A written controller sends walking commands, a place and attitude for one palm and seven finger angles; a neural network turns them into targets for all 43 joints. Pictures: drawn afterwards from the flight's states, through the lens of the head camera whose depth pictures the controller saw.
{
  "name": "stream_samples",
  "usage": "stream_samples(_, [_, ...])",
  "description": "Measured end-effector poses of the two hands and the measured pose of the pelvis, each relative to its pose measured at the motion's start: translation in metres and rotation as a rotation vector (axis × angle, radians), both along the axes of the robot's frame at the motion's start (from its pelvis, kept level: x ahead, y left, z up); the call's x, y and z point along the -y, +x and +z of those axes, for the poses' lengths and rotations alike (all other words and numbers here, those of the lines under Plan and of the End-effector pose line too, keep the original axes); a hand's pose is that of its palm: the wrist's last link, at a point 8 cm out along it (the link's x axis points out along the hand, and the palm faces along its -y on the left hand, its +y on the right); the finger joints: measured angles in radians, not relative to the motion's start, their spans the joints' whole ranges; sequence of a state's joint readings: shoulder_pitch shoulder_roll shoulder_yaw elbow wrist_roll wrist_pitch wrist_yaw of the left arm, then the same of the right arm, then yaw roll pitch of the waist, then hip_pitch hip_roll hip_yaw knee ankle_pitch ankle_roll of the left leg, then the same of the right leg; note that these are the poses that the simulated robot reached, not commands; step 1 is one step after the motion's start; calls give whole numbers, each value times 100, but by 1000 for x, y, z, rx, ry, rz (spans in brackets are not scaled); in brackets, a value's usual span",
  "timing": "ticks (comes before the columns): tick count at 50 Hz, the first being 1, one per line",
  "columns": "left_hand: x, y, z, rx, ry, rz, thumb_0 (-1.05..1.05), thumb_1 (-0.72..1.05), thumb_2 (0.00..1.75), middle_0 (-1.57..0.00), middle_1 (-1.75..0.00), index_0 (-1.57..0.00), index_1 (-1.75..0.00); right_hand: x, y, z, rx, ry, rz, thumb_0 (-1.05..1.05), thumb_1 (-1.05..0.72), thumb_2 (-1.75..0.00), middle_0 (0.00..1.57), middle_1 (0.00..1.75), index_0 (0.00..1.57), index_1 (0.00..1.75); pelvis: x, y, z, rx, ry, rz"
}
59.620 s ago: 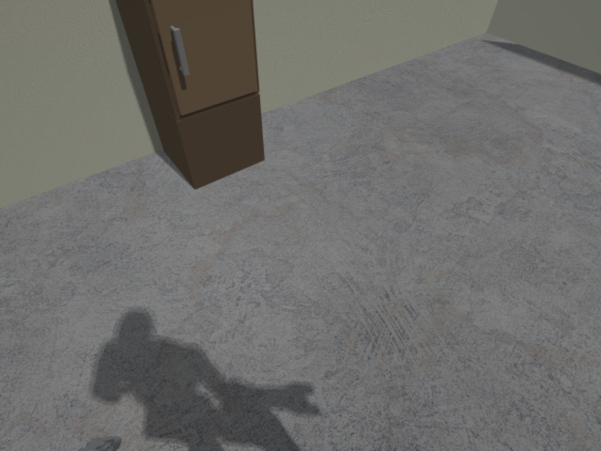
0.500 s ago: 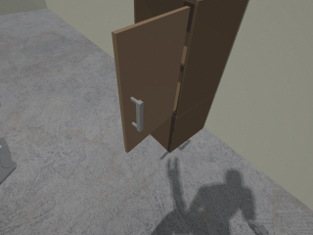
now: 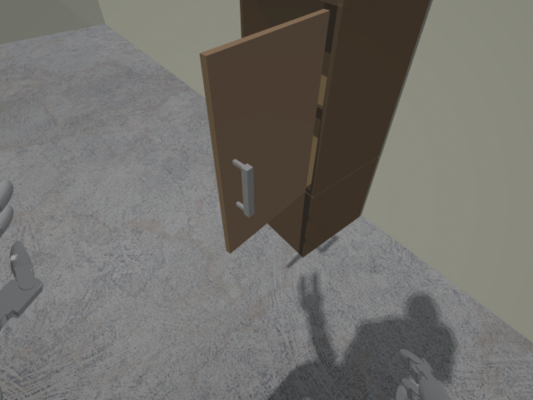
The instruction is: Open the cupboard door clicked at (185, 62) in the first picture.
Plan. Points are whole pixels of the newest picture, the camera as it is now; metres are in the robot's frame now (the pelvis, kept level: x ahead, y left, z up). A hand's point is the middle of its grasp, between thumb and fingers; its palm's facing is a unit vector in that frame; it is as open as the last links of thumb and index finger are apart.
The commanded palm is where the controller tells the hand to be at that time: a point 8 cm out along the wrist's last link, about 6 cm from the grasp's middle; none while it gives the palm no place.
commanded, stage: let the arm hang, fingers relaxed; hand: left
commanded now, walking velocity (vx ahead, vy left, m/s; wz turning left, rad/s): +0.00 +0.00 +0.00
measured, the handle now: (242, 188) +0.61 +0.09 -0.08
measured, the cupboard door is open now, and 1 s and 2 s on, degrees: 98 98 98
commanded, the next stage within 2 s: look to check the result in 1.12 s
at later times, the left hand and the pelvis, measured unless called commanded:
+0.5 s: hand out of the picture -0.09 +0.19 -0.17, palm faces +0.08 -0.97 -0.21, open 7.1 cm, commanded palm none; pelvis -0.02 +0.00 +0.01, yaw +3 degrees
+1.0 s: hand out of the picture +0.01 +0.19 -0.16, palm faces +0.06 -0.97 -0.23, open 7.3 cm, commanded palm none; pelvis -0.02 +0.00 +0.01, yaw +2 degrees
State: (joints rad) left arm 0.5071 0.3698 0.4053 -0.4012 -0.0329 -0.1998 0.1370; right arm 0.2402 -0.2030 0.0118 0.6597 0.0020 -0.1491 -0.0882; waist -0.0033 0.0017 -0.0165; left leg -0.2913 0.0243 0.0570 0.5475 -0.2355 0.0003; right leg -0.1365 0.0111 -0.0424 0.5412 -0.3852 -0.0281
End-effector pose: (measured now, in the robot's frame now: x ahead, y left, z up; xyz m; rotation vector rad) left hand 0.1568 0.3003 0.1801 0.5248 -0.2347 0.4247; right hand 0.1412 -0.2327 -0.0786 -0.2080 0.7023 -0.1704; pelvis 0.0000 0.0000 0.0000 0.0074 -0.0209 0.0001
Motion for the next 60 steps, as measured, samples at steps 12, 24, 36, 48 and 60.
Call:
stream_samples(12, [42,-55,-269,-1115,-454,50,0,91,90,-20,-30,-20,-30,4,-26,-42,-275,35,58,1,-90,-90,20,30,20,30,-4,-14,-5,-8,1,40])
stream_samples(24, [66,-241,-316,-1654,-680,306,0,96,89,-20,-30,-21,-30,10,-147,-52,-720,5,-37,1,-90,-90,20,30,20,30,0,-20,7,10,-21,52])
stream_samples(36, [56,-242,-305,-1641,-635,338,0,92,90,-20,-30,-20,-30,-7,-165,-65,-740,79,-54,1,-90,-90,20,30,20,30,-2,-24,9,21,-15,46])
stream_samples(48, [65,-162,-307,-1462,-601,217,0,91,90,-20,-30,-20,-30,-5,-135,-64,-644,93,-47,1,-90,-90,20,30,20,30,3,-19,9,21,-6,42])
stream_samples(60, [72,-147,-306,-1467,-594,210,0,91,90,-20,-30,-20,-30,12,-123,-61,-647,68,-61,1,-91,-90,20,30,20,30,10,-7,10,13,-4,35])
